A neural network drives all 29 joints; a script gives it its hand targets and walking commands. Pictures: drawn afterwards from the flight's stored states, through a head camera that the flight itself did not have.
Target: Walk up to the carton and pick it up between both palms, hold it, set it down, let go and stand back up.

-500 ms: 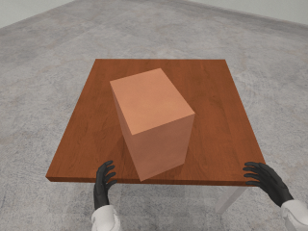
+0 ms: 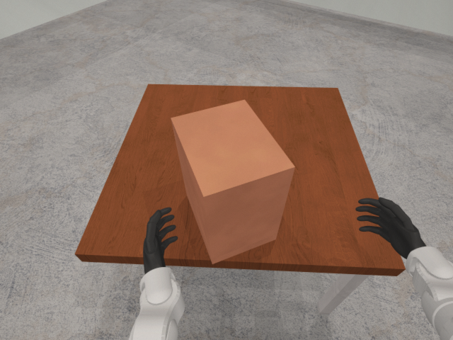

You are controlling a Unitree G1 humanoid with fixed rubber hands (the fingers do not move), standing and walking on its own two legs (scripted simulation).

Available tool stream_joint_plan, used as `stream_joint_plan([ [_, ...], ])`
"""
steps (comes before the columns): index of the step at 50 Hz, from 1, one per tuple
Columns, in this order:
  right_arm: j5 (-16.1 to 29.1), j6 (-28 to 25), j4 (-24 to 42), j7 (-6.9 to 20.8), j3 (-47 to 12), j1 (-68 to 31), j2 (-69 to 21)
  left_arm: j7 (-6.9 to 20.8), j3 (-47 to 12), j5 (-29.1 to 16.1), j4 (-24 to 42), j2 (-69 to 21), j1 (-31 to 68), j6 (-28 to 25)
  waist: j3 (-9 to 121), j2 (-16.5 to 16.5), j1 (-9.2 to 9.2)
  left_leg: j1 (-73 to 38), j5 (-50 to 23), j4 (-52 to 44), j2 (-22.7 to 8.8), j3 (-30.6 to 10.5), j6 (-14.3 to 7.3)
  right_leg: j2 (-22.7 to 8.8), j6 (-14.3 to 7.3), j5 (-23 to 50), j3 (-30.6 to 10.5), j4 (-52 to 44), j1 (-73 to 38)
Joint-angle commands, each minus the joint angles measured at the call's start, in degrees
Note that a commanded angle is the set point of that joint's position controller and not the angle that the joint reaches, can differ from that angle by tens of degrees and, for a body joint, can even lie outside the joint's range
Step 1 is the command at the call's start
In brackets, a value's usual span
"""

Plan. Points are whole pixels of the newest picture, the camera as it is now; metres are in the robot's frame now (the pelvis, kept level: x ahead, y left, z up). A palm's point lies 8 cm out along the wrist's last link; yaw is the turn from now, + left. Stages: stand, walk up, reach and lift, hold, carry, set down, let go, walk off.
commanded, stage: reach and lift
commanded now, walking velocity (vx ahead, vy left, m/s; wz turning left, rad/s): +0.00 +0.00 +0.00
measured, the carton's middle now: (228, 184) +0.48 +0.07 -0.06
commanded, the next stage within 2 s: none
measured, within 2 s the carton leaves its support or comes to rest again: neither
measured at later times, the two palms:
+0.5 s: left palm (156, 229) +0.29 +0.17 +0.05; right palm (382, 194) +0.40 -0.22 +0.05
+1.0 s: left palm (145, 191) +0.34 +0.20 +0.09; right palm (348, 147) +0.46 -0.16 +0.10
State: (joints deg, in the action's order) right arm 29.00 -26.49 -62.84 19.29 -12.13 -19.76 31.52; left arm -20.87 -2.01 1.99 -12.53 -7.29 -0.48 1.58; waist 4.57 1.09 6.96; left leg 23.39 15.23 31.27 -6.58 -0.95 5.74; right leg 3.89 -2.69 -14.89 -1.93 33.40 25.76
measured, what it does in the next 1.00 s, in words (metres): stands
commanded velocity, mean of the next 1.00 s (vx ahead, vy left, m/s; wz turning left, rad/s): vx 0.00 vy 0.00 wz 0.00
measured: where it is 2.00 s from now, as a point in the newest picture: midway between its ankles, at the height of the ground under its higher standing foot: outside the picture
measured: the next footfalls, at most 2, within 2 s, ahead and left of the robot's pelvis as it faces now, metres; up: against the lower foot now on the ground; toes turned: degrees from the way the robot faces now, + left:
none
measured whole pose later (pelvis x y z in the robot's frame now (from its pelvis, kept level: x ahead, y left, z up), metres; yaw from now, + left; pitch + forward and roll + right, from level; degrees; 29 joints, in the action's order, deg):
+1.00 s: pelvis -0.01 +0.00 +0.01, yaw -1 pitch +13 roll +0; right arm 25.5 -1.5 -59.0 11.0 -13.4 -49.5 29.4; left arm -18.7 9.5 -1.1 -18.5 -6.4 28.8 20.0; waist 6.2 -1.0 12.3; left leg 26.0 8.3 20.9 -6.9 -0.5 5.7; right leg 4.7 -2.5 -6.6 -3.6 21.4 28.1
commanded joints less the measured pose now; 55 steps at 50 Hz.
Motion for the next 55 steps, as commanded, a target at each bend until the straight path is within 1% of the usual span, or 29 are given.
stream_joint_plan([
  [1, 0.84, -0.62, 5.89, -0.78, 4.35, -18.91, 13.92, -0.48, -1.36, 0.72, 9.69, -4.76, 15.35, -0.16, 16.69, 5.2, 0.21, -4.71, -9.73, -2.7, 5.14, 3.57, -4.65, 0.5, -1.88, 9.82, -1.52, -6.47, -11.45],
  [4, -0.1, 0.7, 7.43, -1.36, 3.94, -20.84, 14.34, -0.15, 0.31, 0.33, 11.49, -4.18, 16.64, 1.35, 17.42, 7.74, 0.37, -4.37, -10.95, -3.31, 5.18, 3.77, -5.07, 0.25, -1.08, 11.11, -2.42, -7.12, -15.1],
  [5, -0.58, 1.11, 7.5, -1.71, 4.73, -21.07, 14.15, 0.06, -0.52, -0.31, 10.45, -5.21, 16.97, 1.75, 17.2, 8.77, -1.0, -5.03, -10.51, -3.54, 5.13, 3.26, -4.84, 0.16, -0.83, 10.41, -2.39, -7.45, -15.01],
  [6, -0.8, 1.59, 8.78, -2.07, 4.11, -23.66, 13.51, 0.12, 0.23, -0.12, 9.93, -4.4, 18.4, 2.08, 18.07, 8.53, 0.28, -3.51, -11.11, -3.92, 5.33, 3.93, -5.16, 0.08, -0.8, 11.86, -2.68, -7.37, -16.14],
  [9, -1.14, 2.87, 8.3, -2.65, 4.29, -23.55, 13.62, 0.17, 1.21, 0.17, 8.87, -4.33, 18.44, 3.9, 17.09, 8.16, 0.55, -5.24, -10.76, -4.73, 5.5, 3.53, -5.0, 0.01, -0.83, 10.97, -2.66, -8.61, -15.82],
  [10, -1.83, 3.07, 9.25, -2.79, 4.81, -20.92, 13.53, 0.54, 0.64, 0.11, 11.51, -4.81, 15.27, 4.07, 18.39, 8.35, -0.42, -5.82, -15.14, -4.99, 5.4, 3.43, -4.73, 0.37, -0.8, 17.69, -2.12, -8.22, -18.97],
  [12, -1.59, 3.8, 11.24, -3.5, 3.36, -27.79, 12.48, 0.68, 2.89, 0.73, 10.17, -2.99, 21.41, 3.96, 20.19, 8.67, 2.08, -4.39, -13.83, -4.96, 5.69, 4.26, -4.86, 0.31, -0.35, 17.01, -2.64, -7.73, -19.61],
  [14, -1.81, 4.6, 10.34, -3.76, 4.48, -26.9, 12.01, 0.77, 2.46, 0.79, 10.57, -3.04, 21.69, 4.62, 18.89, 7.13, 0.79, -4.16, -14.62, -5.81, 5.83, 3.97, -4.69, 0.26, -0.48, 18.32, -2.71, -7.97, -19.88],
  [15, -1.49, 4.83, 9.12, -3.48, 4.09, -25.3, 12.97, 0.64, 2.38, 0.81, 11.02, -4.0, 19.06, 5.14, 17.94, 7.48, 0.97, -6.41, -15.5, -6.14, 5.4, 3.65, -4.66, 1.06, -0.85, 17.57, -1.8, -8.42, -19.47],
  [16, -1.3, 5.3, 10.79, -3.93, 3.04, -30.95, 10.9, 0.76, 3.62, 0.77, 10.06, -2.32, 25.14, 5.03, 20.33, 6.73, 2.43, -4.91, -14.82, -5.79, 5.72, 4.22, -4.78, 0.68, -0.87, 17.27, -2.72, -8.3, -19.18],
  [18, -1.32, 5.68, 11.17, -3.61, 4.95, -28.11, 12.69, 0.88, 1.72, -0.93, 11.91, -3.54, 22.59, 5.52, 20.94, 7.61, 0.77, -6.06, -14.86, -6.35, 5.42, 3.64, -4.61, 0.37, -0.73, 17.26, -2.37, -8.93, -19.62],
  [19, -1.59, 6.14, 10.74, -4.14, 4.25, -32.04, 11.97, 0.94, 2.5, -0.31, 10.5, -2.52, 25.99, 5.6, 20.69, 7.59, 1.46, -5.88, -14.23, -6.04, 5.71, 4.28, -4.64, 0.59, -0.5, 16.79, -2.23, -9.0, -18.85],
  [21, -1.65, 7.32, 10.45, -4.56, 3.63, -32.45, 11.59, 1.24, 3.55, 0.18, 10.34, -2.34, 25.53, 6.34, 22.29, 6.92, 2.41, -5.82, -17.93, -6.64, 5.72, 4.11, -4.46, 0.94, -0.97, 22.8, -2.59, -8.64, -20.49],
  [23, -1.74, 7.47, 9.87, -4.83, 4.22, -30.96, 11.8, 1.58, 2.78, -0.18, 12.44, -2.71, 24.59, 6.47, 22.33, 6.24, 1.02, -6.87, -18.89, -6.68, 5.61, 3.56, -4.19, 0.95, -0.71, 24.37, -2.0, -8.56, -21.22],
  [25, -2.25, 8.07, 9.34, -5.2, 4.03, -33.53, 12.56, 1.98, 3.78, 0.25, 10.83, -2.49, 25.7, 7.49, 23.49, 7.24, 1.42, -6.59, -19.09, -6.82, 5.81, 3.72, -4.25, 1.05, -0.8, 26.32, -1.76, -8.62, -21.87],
  [32, -3.35, 10.74, 13.14, -6.78, 4.26, -42.82, 10.81, 2.09, 7.02, -0.07, 8.89, -0.13, 33.89, 8.53, 27.81, 8.66, 2.68, -3.68, -16.5, -8.25, 6.37, 4.61, -4.91, 0.28, 0.88, 24.42, -2.41, -9.76, -22.8],
  [34, -2.81, 12.16, 12.83, -6.92, 4.13, -43.02, 9.38, 1.83, 7.43, 0.47, 10.07, -0.22, 35.54, 8.94, 28.78, 6.23, 2.9, -3.37, -18.12, -8.45, 6.31, 4.54, -4.64, 0.16, 0.7, 25.54, -2.68, -9.83, -22.96],
  [37, -2.31, 14.17, 11.95, -7.58, 2.77, -46.33, 9.69, 2.51, 6.92, -0.43, 8.96, -0.48, 37.18, 10.76, 28.82, 6.3, 2.4, -5.03, -19.85, -8.88, 6.12, 4.29, -4.38, 0.87, 0.51, 27.35, -1.69, -10.07, -22.76],
  [38, -2.06, 15.1, 12.02, -7.42, 1.92, -47.7, 10.03, 2.64, 7.87, -1.0, 7.37, 0.55, 38.71, 11.4, 28.85, 7.4, 4.14, -4.01, -18.57, -8.78, 6.09, 4.51, -4.72, 0.77, 0.6, 25.27, -1.96, -10.32, -22.69],
  [40, -2.42, 16.67, 11.07, -7.97, 1.79, -47.02, 9.4, 3.01, 8.33, -1.19, 7.04, 0.59, 38.73, 12.76, 28.51, 7.54, 3.39, -5.25, -19.68, -9.55, 6.32, 4.59, -4.65, 0.74, 0.77, 28.15, -2.1, -10.64, -23.93],
  [41, -2.95, 17.57, 12.07, -8.35, 2.34, -53.44, 9.35, 2.59, 9.73, -1.25, 5.43, 2.37, 45.07, 12.78, 30.02, 9.35, 4.09, -2.96, -17.51, -9.74, 6.26, 4.49, -5.05, 0.55, 1.2, 25.0, -2.47, -10.73, -22.56],
  [42, -2.32, 18.75, 9.9, -8.16, 2.02, -48.43, 9.57, 2.84, 8.61, -1.51, 5.6, 1.3, 40.62, 13.96, 27.23, 8.46, 3.44, -4.89, -17.75, -10.42, 6.16, 4.32, -4.74, 1.14, 0.69, 23.46, -1.72, -11.33, -23.35],
  [45, -2.84, 20.55, 12.76, -8.37, 3.0, -58.86, 9.2, 2.08, 10.37, -2.6, 5.59, 3.44, 51.22, 14.74, 32.32, 7.34, 5.23, -3.13, -17.24, -9.74, 6.41, 4.9, -4.89, 0.98, 0.54, 18.25, -2.26, -12.07, -21.19],
  [47, -2.75, 22.2, 13.95, -8.58, 2.11, -58.08, 8.76, 1.88, 10.98, -2.59, 6.08, 3.85, 49.92, 15.74, 34.73, 6.53, 6.1, -4.1, -19.27, -9.72, 6.22, 5.24, -4.71, 1.57, 0.26, 19.23, -1.81, -12.14, -21.55],
  [48, -3.07, 22.85, 13.75, -8.53, 2.53, -54.75, 8.81, 2.02, 10.5, -2.33, 5.69, 2.7, 45.99, 16.4, 32.34, 6.72, 5.43, -5.17, -20.31, -10.06, 6.02, 4.7, -4.43, 1.54, 0.47, 23.06, -1.27, -11.86, -22.39],
  [50, -3.75, 23.89, 14.05, -8.69, 3.02, -58.39, 9.1, 2.06, 11.04, -2.91, 6.46, 3.47, 49.68, 16.86, 36.91, 5.72, 6.44, -6.69, -25.13, -8.93, 5.91, 5.13, -4.18, 2.84, -0.3, 24.11, -0.46, -11.15, -21.22],
  [51, -3.77, 24.64, 12.02, -8.81, 3.84, -59.28, 9.39, 2.17, 10.42, -3.2, 6.48, 2.75, 52.17, 17.57, 36.06, 4.31, 4.93, -6.93, -23.87, -9.23, 6.14, 5.03, -3.79, 2.59, -0.8, 23.16, -0.28, -11.69, -19.97],
  [53, -4.37, 26.11, 10.38, -8.72, 3.91, -57.44, 9.54, 2.42, 10.57, -2.27, 6.05, 2.14, 50.48, 19.38, 34.72, 3.6, 4.51, -9.62, -25.94, -8.76, 5.95, 4.62, -3.56, 2.95, -0.98, 23.91, 0.44, -11.96, -19.06],
  [55, -4.21, 27.49, 11.3, -8.81, 2.96, -61.19, 8.32, 2.52, 10.62, -3.47, 4.53, 2.91, 54.36, 20.24, 34.17, 5.6, 4.84, -8.39, -24.75, -9.31, 6.07, 4.7, -3.83, 2.47, -0.37, 23.66, 0.19, -12.66, -18.76],
])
